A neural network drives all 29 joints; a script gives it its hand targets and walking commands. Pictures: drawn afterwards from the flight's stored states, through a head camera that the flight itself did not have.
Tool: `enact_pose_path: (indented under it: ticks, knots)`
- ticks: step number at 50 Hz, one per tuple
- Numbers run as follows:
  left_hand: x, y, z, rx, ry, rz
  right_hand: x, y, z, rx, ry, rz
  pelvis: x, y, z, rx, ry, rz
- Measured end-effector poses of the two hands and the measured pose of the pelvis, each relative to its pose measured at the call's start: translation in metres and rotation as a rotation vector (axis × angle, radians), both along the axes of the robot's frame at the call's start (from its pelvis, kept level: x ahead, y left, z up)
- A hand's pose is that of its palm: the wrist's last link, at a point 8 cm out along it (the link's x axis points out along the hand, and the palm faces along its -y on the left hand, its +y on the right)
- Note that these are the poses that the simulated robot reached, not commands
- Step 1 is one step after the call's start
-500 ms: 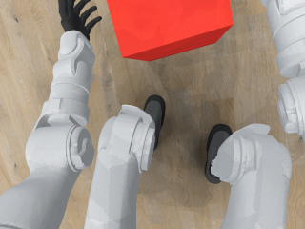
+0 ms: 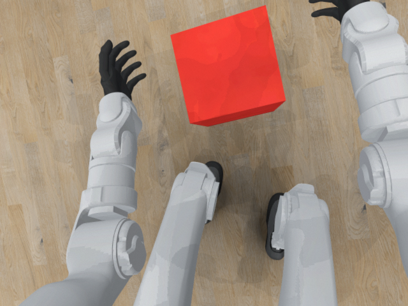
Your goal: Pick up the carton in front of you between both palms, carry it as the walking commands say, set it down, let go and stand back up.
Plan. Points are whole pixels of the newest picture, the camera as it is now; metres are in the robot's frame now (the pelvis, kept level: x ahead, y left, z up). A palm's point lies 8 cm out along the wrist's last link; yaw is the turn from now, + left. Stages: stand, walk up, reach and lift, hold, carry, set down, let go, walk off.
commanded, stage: set down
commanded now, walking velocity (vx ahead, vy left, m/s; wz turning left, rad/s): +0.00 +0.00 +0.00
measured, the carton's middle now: (230, 79) +0.52 +0.08 -0.38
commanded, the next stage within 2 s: let go in 0.38 s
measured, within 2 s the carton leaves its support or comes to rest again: neither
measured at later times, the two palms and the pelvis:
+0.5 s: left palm (48, 74) +0.42 +0.25 +0.04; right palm out of the picture +0.58 -0.12 +0.04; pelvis +0.03 -0.01 +0.13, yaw -2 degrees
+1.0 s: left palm out of the picture +0.31 +0.25 +0.17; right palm out of the picture +0.38 -0.17 +0.15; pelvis +0.09 +0.02 +0.25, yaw -3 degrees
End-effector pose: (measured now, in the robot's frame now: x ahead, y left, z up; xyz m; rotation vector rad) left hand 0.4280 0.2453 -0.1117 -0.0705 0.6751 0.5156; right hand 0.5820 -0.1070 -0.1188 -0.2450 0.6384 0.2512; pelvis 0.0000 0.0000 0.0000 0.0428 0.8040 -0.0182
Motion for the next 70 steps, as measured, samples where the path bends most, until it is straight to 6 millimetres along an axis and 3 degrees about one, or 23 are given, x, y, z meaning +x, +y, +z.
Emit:
enact_pose_path:
  ticks: [6,15,25,30,39,44,49,57,63,70]
  knots:
    - [-0.004,0.011,0.046,0.012,0.0,0.021,0.003,0.003,0.044,-0.005,0.012,0.028,0.008,-0.008,0.037,0.009,0.017,-0.005]
    - [0.003,0.005,0.104,-0.009,-0.021,0.011,0.012,0.003,0.111,-0.001,0.018,0.012,0.024,-0.013,0.085,-0.001,0.024,-0.005]
    - [-0.007,0.001,0.151,0.005,-0.005,-0.032,-0.003,-0.013,0.154,-0.013,0.034,-0.018,0.034,-0.007,0.131,-0.011,-0.001,-0.021]
    - [-0.022,-0.005,0.171,0.006,0.011,-0.134,-0.033,-0.026,0.17,-0.035,0.032,-0.077,0.041,-0.003,0.153,-0.024,-0.037,-0.02]
    - [-0.079,-0.004,0.232,0.018,0.096,-0.362,-0.134,-0.046,0.219,-0.044,0.046,-0.277,0.059,0.011,0.206,-0.049,-0.239,-0.026]
    - [-0.1,0.001,0.264,0.022,0.119,-0.46,-0.173,-0.053,0.249,-0.055,0.045,-0.34,0.073,0.018,0.229,-0.057,-0.39,-0.029]
    - [-0.118,0.001,0.282,0.017,0.124,-0.492,-0.195,-0.063,0.268,-0.072,0.058,-0.352,0.091,0.022,0.243,-0.06,-0.509,-0.025]
    - [-0.14,0.0,0.305,0.018,0.143,-0.465,-0.212,-0.076,0.289,-0.07,0.07,-0.331,0.12,0.021,0.259,-0.057,-0.633,-0.01]
    - [-0.132,-0.006,0.315,0.03,0.144,-0.463,-0.23,-0.094,0.299,-0.067,0.089,-0.329,0.133,0.011,0.267,-0.044,-0.678,-0.002]
    - [-0.122,-0.021,0.318,0.041,0.139,-0.494,-0.266,-0.127,0.316,-0.073,0.103,-0.354,0.14,-0.005,0.274,-0.035,-0.721,-0.011]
